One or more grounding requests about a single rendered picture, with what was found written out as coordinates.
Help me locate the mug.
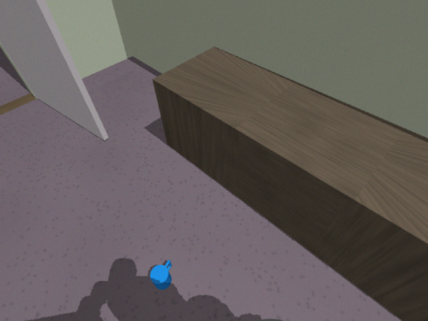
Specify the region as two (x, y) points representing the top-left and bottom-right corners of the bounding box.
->
(150, 260), (172, 290)

